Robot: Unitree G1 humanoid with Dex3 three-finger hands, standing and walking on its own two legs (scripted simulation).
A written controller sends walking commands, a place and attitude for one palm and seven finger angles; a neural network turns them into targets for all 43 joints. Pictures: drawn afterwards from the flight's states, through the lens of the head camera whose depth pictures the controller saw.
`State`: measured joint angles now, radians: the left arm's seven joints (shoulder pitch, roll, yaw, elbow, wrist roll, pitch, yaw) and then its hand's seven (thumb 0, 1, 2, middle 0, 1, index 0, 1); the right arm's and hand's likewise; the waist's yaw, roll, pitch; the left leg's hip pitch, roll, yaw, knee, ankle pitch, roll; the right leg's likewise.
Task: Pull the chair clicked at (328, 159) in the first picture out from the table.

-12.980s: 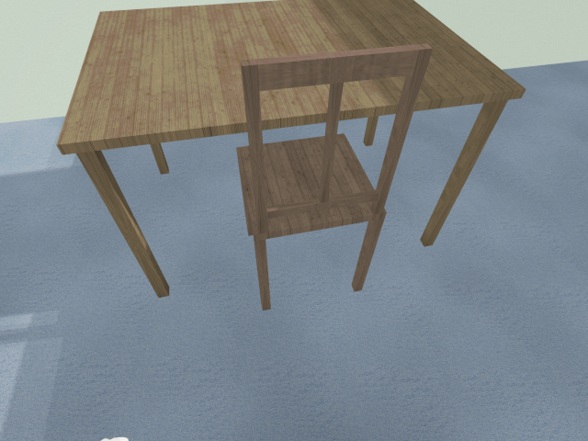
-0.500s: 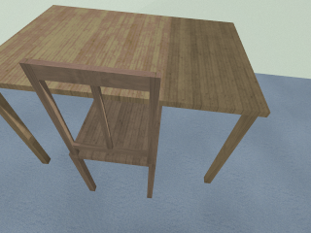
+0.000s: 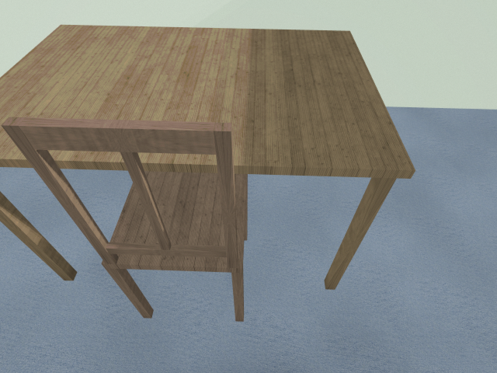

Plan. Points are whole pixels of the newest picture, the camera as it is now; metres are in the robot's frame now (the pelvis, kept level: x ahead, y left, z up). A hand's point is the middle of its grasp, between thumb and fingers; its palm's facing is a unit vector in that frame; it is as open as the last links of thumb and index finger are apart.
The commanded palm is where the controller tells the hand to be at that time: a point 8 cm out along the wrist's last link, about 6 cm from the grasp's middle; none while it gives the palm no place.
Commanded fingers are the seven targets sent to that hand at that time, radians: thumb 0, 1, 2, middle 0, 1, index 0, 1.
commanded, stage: come to a stop and stand still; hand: left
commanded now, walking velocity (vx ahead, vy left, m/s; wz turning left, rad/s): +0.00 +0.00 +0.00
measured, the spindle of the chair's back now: (150, 207) +0.45 +0.23 -0.05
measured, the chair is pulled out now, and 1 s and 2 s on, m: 0.00 0.00 0.00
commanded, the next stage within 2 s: look again from close up in 1.12 s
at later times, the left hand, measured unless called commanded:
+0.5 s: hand out of the picture -0.04 +0.20 -0.17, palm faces +0.03 -0.98 -0.18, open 7.4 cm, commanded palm none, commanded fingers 0.00 0.90 0.90 -0.20 -0.30 -0.20 -0.30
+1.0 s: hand out of the picture -0.03 +0.20 -0.18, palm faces +0.03 -0.99 -0.13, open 7.4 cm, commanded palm none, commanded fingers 0.00 0.90 0.90 -0.20 -0.30 -0.20 -0.30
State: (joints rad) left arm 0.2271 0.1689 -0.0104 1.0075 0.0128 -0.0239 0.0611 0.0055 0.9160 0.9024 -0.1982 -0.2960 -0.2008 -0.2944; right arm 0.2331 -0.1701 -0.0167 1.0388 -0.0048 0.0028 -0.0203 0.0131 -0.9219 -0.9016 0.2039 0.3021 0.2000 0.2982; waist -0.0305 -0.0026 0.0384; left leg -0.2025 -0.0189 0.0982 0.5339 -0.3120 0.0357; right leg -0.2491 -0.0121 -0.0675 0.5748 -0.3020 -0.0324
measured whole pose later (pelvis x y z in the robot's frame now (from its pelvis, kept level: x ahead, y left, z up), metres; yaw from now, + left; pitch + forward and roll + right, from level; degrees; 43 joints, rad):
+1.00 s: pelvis -0.01 +0.05 +0.01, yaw +0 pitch -2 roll -1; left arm 0.34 0.13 -0.03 1.10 0.01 -0.02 0.04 0.01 0.91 0.90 -0.20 -0.30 -0.20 -0.29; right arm 0.29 -0.13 0.01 1.14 0.00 -0.03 -0.02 0.01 -0.91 -0.90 0.20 0.30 0.20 0.30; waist 0.00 -0.03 0.02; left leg -0.15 -0.08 0.11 0.41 -0.24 0.11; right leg -0.18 -0.06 -0.05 0.42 -0.21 0.04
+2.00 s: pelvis +0.00 +0.05 +0.01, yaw +0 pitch -2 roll +0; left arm 0.35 0.11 -0.02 1.12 0.01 -0.01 0.05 0.01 0.91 0.90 -0.20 -0.30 -0.20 -0.29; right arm 0.32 -0.11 0.01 1.17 0.00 -0.03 -0.03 0.01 -0.91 -0.90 0.20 0.30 0.20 0.30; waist 0.00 -0.02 0.02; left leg -0.11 -0.08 0.12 0.37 -0.24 0.11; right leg -0.16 -0.06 -0.04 0.41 -0.22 0.04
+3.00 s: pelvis +0.00 +0.03 +0.01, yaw -1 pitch -2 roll +0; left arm 0.37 0.11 -0.02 1.11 0.01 -0.02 0.05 0.01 0.91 0.90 -0.20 -0.30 -0.20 -0.29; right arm 0.33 -0.10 0.02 1.17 0.00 -0.03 -0.03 0.01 -0.91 -0.90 0.20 0.30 0.20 0.30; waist 0.00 -0.01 0.01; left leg -0.12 -0.05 0.11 0.38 -0.24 0.08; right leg -0.16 -0.03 -0.05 0.41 -0.22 0.01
